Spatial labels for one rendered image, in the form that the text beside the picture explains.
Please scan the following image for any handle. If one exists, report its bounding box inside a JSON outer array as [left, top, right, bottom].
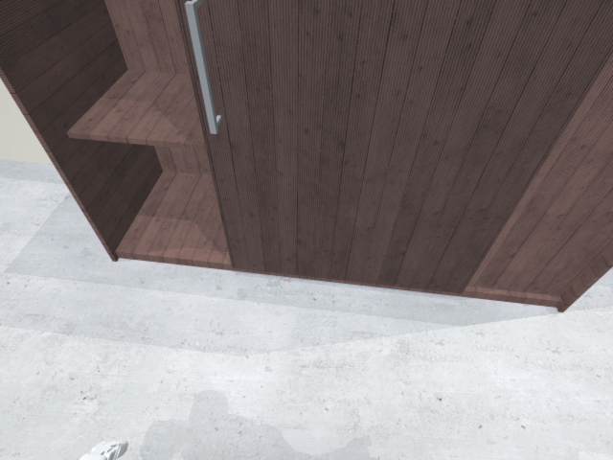
[[185, 0, 222, 134]]

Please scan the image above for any left robot hand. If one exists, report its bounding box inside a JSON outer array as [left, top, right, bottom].
[[80, 440, 128, 460]]

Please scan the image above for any wardrobe door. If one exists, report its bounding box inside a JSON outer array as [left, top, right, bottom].
[[468, 54, 613, 296], [174, 0, 613, 294]]

